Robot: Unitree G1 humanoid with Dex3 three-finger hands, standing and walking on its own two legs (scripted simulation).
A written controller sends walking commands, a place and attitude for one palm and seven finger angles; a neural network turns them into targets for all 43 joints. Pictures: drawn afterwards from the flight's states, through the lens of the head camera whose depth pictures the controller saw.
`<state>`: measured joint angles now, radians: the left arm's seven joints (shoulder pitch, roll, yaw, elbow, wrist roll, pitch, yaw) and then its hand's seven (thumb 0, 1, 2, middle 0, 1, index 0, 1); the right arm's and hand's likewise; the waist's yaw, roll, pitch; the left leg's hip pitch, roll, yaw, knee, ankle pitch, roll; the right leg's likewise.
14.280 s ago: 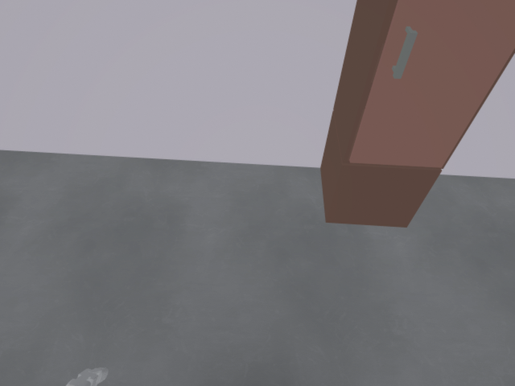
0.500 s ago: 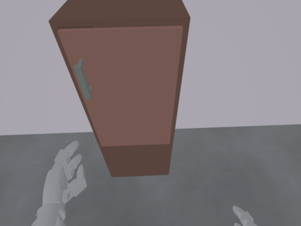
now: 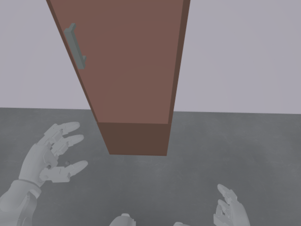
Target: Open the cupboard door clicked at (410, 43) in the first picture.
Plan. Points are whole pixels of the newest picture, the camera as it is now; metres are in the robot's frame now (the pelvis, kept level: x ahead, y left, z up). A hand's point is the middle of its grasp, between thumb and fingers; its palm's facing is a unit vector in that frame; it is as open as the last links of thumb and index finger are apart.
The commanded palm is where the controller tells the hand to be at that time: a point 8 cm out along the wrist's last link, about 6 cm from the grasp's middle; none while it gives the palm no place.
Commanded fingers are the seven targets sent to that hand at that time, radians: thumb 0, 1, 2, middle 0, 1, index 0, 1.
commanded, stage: raise the hand with hooked fingers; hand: left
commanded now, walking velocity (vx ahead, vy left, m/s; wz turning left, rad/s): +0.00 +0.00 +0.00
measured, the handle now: (77, 46) +0.59 +0.26 +0.15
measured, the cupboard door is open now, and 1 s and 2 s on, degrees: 0 0 0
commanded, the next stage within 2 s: move the hooked fingers beside the handle in 1.36 s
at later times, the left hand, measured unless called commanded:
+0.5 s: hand (22, 128) +0.29 +0.30 +0.14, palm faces +0.06 -1.00 -0.05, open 13.4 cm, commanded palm +0.26 +0.34 +0.14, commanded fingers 0.00 -0.50 0.30 -0.30 -1.20 -0.30 -1.20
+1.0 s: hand (6, 106) +0.33 +0.33 +0.17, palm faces +0.02 -1.00 -0.04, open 14.0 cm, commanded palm +0.29 +0.37 +0.18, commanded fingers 0.00 -0.50 0.30 -0.30 -1.20 -0.30 -1.20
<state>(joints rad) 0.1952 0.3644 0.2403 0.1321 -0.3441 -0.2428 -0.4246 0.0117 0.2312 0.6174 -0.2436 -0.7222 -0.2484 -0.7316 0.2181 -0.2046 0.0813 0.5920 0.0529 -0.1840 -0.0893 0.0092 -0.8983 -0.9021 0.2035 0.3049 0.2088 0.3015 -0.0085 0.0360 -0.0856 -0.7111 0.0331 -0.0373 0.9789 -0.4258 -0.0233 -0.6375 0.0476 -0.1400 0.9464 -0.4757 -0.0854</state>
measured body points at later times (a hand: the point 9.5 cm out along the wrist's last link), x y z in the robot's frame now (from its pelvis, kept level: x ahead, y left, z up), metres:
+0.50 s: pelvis +0.02 +0.05 +0.03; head +0.04 +0.06 +0.48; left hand +0.28 +0.35 +0.15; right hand +0.20 -0.20 -0.03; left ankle +0.04 +0.14 -0.68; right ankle +0.01 -0.06 -0.68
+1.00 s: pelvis +0.02 +0.06 +0.05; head +0.03 +0.06 +0.50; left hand +0.32 +0.38 +0.18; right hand +0.18 -0.18 -0.03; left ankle +0.04 +0.14 -0.68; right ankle +0.01 -0.06 -0.68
